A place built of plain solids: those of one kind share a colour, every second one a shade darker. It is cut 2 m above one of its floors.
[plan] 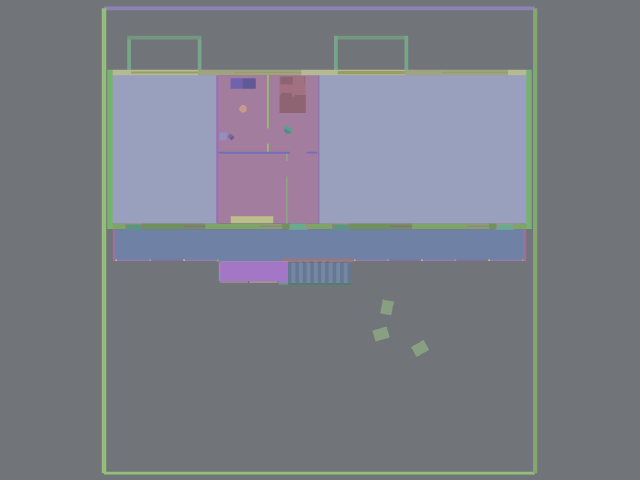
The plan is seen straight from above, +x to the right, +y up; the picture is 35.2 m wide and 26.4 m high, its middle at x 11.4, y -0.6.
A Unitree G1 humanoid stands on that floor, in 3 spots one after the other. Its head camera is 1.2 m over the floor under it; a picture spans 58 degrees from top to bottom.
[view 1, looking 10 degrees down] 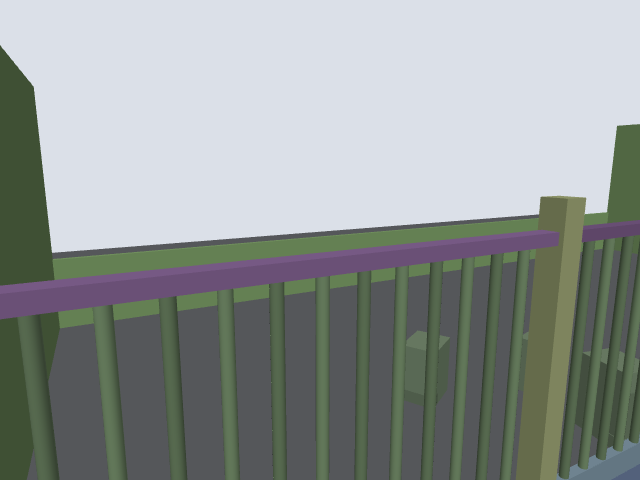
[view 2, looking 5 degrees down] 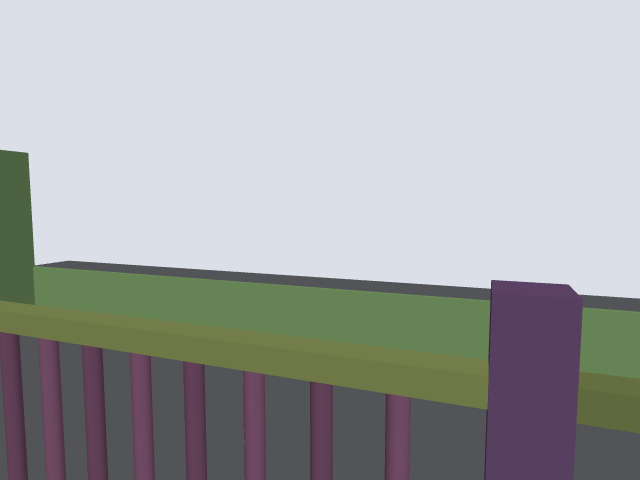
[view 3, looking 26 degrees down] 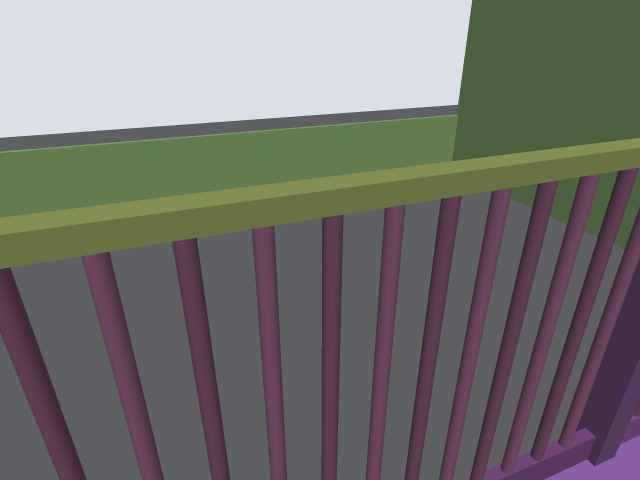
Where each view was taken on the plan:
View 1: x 21.95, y -0.88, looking -117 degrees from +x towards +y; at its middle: site_fence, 14.21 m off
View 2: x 7.54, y -2.36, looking -69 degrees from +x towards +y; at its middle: nothing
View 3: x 8.64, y -2.36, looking -112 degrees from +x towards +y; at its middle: ground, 9.53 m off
